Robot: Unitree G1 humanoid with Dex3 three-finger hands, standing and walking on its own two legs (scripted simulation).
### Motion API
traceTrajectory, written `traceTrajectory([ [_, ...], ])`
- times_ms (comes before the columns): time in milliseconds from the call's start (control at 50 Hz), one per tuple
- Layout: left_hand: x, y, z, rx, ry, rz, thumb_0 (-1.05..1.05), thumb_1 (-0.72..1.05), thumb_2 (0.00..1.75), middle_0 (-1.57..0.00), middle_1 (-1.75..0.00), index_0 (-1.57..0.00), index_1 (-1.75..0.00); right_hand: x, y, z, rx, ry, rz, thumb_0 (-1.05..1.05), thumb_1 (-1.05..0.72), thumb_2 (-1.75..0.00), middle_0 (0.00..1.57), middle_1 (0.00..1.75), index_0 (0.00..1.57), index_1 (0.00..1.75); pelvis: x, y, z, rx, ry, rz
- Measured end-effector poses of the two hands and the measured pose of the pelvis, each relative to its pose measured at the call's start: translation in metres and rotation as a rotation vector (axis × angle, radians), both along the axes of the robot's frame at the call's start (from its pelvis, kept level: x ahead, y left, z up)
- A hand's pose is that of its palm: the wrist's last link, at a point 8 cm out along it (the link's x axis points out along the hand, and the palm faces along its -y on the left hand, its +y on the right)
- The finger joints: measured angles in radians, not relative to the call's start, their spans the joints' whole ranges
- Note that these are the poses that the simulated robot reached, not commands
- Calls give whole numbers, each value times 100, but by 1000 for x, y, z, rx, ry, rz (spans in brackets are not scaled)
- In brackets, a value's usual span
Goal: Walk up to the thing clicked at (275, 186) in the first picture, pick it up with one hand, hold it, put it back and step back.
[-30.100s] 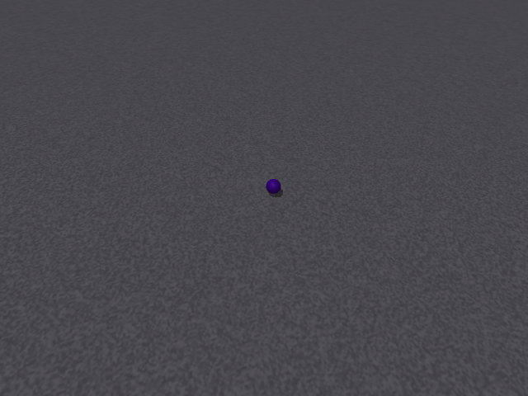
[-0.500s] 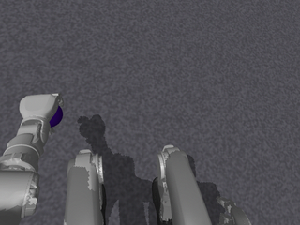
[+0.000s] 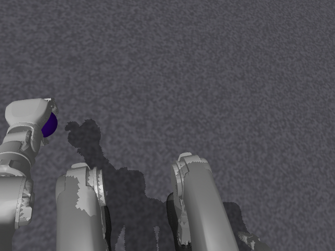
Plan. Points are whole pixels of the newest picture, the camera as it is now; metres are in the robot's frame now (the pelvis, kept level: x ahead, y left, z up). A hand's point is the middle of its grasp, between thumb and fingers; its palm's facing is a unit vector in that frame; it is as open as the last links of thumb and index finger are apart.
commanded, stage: crouch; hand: left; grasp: from above
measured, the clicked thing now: (40, 123) +0.45 +0.28 -0.17
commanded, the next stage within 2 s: lower in 0.10 s
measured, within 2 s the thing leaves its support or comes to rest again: neither
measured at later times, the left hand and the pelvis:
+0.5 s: hand (47, 132) +0.43 +0.27 -0.22, palm faces -0.48 -0.08 -0.87, open 9.8 cm; pelvis +0.00 +0.00 -0.03, yaw -2 degrees
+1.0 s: hand (54, 133) +0.44 +0.27 -0.26, palm faces -0.47 -0.11 -0.88, open 9.8 cm; pelvis +0.01 +0.00 -0.05, yaw -4 degrees
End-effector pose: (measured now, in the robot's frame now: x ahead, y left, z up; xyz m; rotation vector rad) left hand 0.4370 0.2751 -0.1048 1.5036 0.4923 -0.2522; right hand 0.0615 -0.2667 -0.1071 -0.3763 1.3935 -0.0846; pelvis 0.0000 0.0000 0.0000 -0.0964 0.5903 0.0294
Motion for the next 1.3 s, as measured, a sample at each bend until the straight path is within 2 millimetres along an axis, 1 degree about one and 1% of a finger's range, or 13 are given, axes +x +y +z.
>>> traceTrajectory([
  [140, 2, 2, -11, 3, -1, -2, -1, -2, 63, -64, -75, -65, -74, -3, 0, -9, -1, 8, 13, 0, -91, -90, 20, 30, 20, 30, 0, 0, -11, -3, -8, -3],
  [300, 3, 3, -23, 1, 9, 3, -1, -2, 64, -65, -75, -65, -74, -1, -1, -13, 0, 15, 31, 0, -91, -90, 20, 30, 20, 30, 1, 0, -17, -6, -12, -6],
  [440, 2, 1, -44, -13, 39, -5, -1, -2, 64, -65, -75, -65, -74, 1, -4, -16, -8, 21, 61, 0, -91, -90, 20, 30, 20, 30, 3, -1, -25, -13, -21, -13],
  [600, 4, -1, -66, -25, 14, -12, -1, -3, 65, -65, -75, -66, -74, 0, -6, -24, -17, 41, 80, 0, -91, -89, 20, 30, 20, 30, 5, -1, -37, -19, -29, -20],
  [860, 7, -2, -88, -23, 21, 19, -1, -3, 66, -65, -75, -66, -74, -2, -1, -35, 17, 55, 108, 0, -91, -89, 20, 30, 20, 30, 9, -1, -49, -27, -42, -35],
  [1000, 10, -3, -101, -37, 19, 19, -1, -3, 66, -65, -75, -66, -74, -6, 0, -36, 21, 67, 127, 0, -91, -89, 20, 30, 20, 30, 10, -1, -54, -36, -57, -43],
  [1160, 10, -3, -114, -49, 10, 21, -1, -3, 66, -65, -75, -66, -74, -11, 1, -32, 14, 83, 147, 0, -90, -89, 20, 30, 20, 30, 10, 2, -59, -52, -71, -50],
  [1300, 10, 0, -121, -46, 6, 30, -1, -3, 66, -65, -75, -66, -74, -16, 3, -29, 14, 92, 160, 0, -90, -89, 20, 30, 20, 30, 11, 4, -62, -64, -79, -54],
])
